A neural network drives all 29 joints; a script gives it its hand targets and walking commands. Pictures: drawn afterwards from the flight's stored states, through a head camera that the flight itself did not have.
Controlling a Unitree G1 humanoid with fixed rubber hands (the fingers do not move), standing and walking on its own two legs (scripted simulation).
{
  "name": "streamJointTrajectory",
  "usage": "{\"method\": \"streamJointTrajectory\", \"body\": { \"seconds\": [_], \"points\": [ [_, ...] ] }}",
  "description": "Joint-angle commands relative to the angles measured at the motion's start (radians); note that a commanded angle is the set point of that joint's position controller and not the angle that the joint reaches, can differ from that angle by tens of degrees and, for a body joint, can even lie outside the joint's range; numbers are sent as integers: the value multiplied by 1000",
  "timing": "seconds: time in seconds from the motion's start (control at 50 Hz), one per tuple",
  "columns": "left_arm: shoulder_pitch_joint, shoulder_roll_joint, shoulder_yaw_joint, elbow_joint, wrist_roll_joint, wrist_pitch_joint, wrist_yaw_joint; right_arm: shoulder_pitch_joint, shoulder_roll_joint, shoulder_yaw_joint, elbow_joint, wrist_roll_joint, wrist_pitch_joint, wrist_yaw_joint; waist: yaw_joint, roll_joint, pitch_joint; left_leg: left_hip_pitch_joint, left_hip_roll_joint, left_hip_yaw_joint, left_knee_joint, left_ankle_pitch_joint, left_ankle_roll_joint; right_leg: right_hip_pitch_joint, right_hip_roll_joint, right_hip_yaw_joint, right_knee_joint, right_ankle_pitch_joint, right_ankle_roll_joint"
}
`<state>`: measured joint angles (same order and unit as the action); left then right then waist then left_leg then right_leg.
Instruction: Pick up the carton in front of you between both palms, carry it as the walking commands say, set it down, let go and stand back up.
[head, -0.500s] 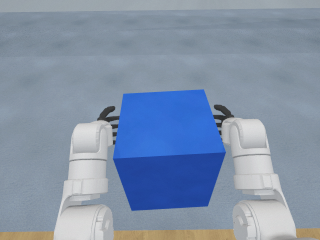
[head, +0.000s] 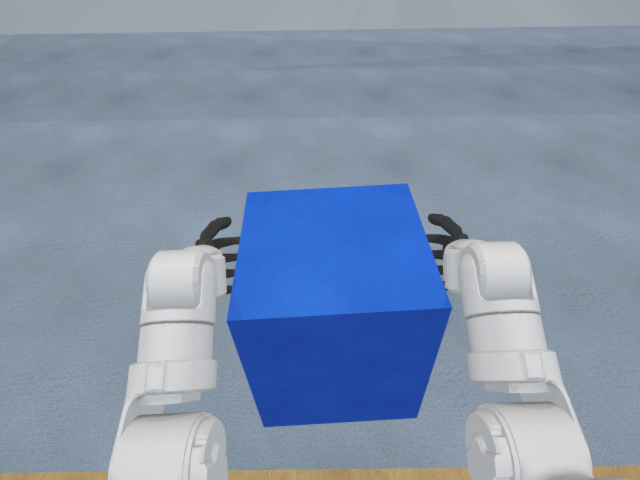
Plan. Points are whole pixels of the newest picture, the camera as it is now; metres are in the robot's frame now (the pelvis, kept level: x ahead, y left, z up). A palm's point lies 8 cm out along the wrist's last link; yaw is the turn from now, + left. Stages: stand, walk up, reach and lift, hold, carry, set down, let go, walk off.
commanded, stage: carry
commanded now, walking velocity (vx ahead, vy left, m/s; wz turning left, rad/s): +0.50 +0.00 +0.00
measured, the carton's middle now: (334, 307) +0.33 +0.00 +0.05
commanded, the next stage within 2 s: none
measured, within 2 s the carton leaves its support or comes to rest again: neither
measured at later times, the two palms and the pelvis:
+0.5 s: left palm (237, 189) +0.52 +0.14 +0.12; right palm (429, 192) +0.50 -0.16 +0.11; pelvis +0.15 +0.00 +0.00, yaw +1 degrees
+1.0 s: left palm (239, 122) +0.78 +0.17 +0.10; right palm (380, 118) +0.80 -0.13 +0.09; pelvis +0.44 +0.00 -0.04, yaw +0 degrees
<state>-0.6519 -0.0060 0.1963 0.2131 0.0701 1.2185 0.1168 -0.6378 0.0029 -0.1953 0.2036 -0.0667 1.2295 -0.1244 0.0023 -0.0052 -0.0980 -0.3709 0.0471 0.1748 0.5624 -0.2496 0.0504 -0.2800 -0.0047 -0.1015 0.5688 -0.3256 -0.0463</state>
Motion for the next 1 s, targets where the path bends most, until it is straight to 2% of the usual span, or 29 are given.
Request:
{"method": "streamJointTrajectory", "body": {
  "seconds": [0.0,0.06,0.1,0.14,0.16,0.18,0.2,0.22,0.26,0.28,0.32,0.42,0.46,0.48,0.5,0.52,0.54,0.56,0.6,0.62,0.64,0.72,0.74,0.76,0.78,0.82,0.9,0.96,0.98],
  "points": [
    [-736,-1122,-569,-103,-427,-23,-237,-784,1095,558,-122,428,-35,245,10,-39,-226,21,70,-138,-50,-358,22,16,-147,238,-213,-363,-86],
    [-718,-1104,-564,-84,-419,-28,-233,-764,1092,557,-94,428,-35,246,30,-129,-194,-127,-16,-42,90,-155,8,153,-250,371,-261,-265,-145],
    [-710,-1101,-563,-79,-416,-31,-230,-746,1089,549,-70,424,-36,246,28,-121,-227,-111,-27,-40,41,-139,14,196,-252,339,-185,-103,-151],
    [-714,-1110,-567,-82,-422,-33,-229,-735,1089,536,-55,420,-40,247,11,-73,-268,37,-11,-70,-8,-124,28,115,-213,246,-80,-13,-109],
    [-716,-1120,-570,-84,-426,-33,-229,-724,1085,527,-47,415,-41,246,-10,7,-279,178,48,-181,-70,-138,60,-23,-149,153,41,-6,-64],
    [-719,-1133,-571,-80,-432,-30,-230,-700,1074,513,-33,407,-43,244,-45,196,-285,368,196,-433,-164,-61,129,-251,-38,9,276,-35,-3],
    [-737,-1134,-573,-76,-435,-29,-230,-685,1068,500,-28,398,-47,241,-80,306,-260,542,310,-646,-200,78,218,-524,26,-7,418,-241,22],
    [-747,-1141,-578,-79,-437,-34,-228,-707,1073,509,-61,409,-48,238,-87,213,-247,590,340,-685,-175,177,260,-628,-4,52,531,-296,7],
    [-732,-1144,-574,-103,-436,-40,-218,-804,1100,563,-160,449,-54,233,-83,57,-299,589,325,-620,-141,190,247,-652,-43,90,627,-240,-7],
    [-731,-1139,-571,-122,-436,-40,-211,-846,1109,587,-208,472,-57,230,-72,37,-303,562,302,-563,-145,155,219,-639,-61,101,606,-182,-5],
    [-726,-1127,-568,-151,-430,-33,-198,-877,1121,612,-265,502,-57,227,-61,81,-282,460,245,-432,-201,118,175,-544,-64,80,453,-51,14],
    [-670,-1096,-581,-179,-397,-21,-184,-790,1115,624,-261,493,-43,234,-70,148,-289,376,141,-213,-178,398,112,-287,21,-28,126,139,8],
    [-655,-1083,-584,-168,-384,-17,-189,-760,1112,629,-235,479,-41,240,-58,170,-298,366,134,-168,-125,460,88,-181,49,-61,25,150,-10],
    [-646,-1084,-588,-154,-378,-18,-194,-754,1112,631,-218,471,-41,243,-15,161,-338,323,142,-127,-15,613,66,-39,47,-70,57,281,-29],
    [-619,-1081,-583,-130,-370,-19,-200,-722,1110,634,-196,464,-40,245,31,109,-394,279,104,-48,154,656,32,111,75,-99,-34,265,-45],
    [-572,-1075,-574,-102,-362,-22,-207,-732,1106,634,-183,456,-41,248,84,35,-427,122,65,-35,352,502,12,309,10,-5,-48,203,-55],
    [-562,-1057,-566,-93,-353,-27,-214,-715,1117,630,-157,449,-38,251,67,-169,-478,-141,-39,-56,587,35,-12,497,-240,412,-63,226,-135],
    [-569,-1071,-574,-81,-360,-34,-222,-704,1123,621,-141,434,-40,251,57,-297,-463,-377,-124,-144,727,-284,-3,568,-320,695,-163,165,-245],
    [-670,-1131,-617,-159,-415,-47,-244,-749,1134,627,-172,426,-56,243,68,-127,-386,-458,-25,-213,757,-241,22,483,-311,587,-139,191,-241],
    [-736,-1152,-645,-213,-448,-54,-250,-765,1141,635,-198,426,-62,235,57,-66,-358,-442,-1,-213,699,-205,19,411,-292,517,-130,229,-217],
    [-776,-1167,-667,-252,-477,-58,-253,-764,1143,637,-218,426,-67,225,51,-48,-350,-403,16,-215,626,-175,10,344,-272,459,-138,216,-198],
    [-760,-1153,-701,-321,-518,-62,-252,-710,1111,646,-286,402,-76,188,57,-101,-359,-329,-10,-149,414,-161,-19,298,-243,341,-169,319,-201],
    [-740,-1141,-703,-326,-517,-60,-251,-700,1103,649,-297,394,-76,181,67,-104,-374,-345,0,-147,439,-28,-16,341,-247,326,-141,422,-200],
    [-720,-1129,-702,-331,-517,-58,-250,-682,1087,654,-312,389,-75,177,74,-102,-383,-390,3,-150,412,8,-17,390,-242,316,-126,470,-193],
    [-709,-1117,-707,-336,-517,-56,-249,-682,1069,659,-328,383,-74,173,94,-95,-372,-483,18,-185,372,134,-13,483,-210,298,-73,498,-176],
    [-656,-1087,-702,-314,-504,-48,-248,-649,1031,656,-327,366,-63,172,120,-87,-371,-539,3,-163,290,199,-12,556,-193,291,-34,562,-174],
    [-622,-1069,-698,-241,-495,-42,-260,-611,971,629,-265,322,-41,185,144,-50,-262,-329,-35,-104,-57,507,-11,379,-120,211,-6,340,-137],
    [-632,-1068,-683,-178,-487,-47,-271,-613,946,600,-210,303,-31,198,121,-91,-194,-166,-21,-91,-150,588,26,278,-112,187,44,282,-101],
    [-639,-1075,-680,-157,-486,-47,-273,-614,940,585,-188,300,-29,202,94,-91,-188,-106,-8,-84,-172,581,37,271,-108,179,102,307,-89]
  ]
}}
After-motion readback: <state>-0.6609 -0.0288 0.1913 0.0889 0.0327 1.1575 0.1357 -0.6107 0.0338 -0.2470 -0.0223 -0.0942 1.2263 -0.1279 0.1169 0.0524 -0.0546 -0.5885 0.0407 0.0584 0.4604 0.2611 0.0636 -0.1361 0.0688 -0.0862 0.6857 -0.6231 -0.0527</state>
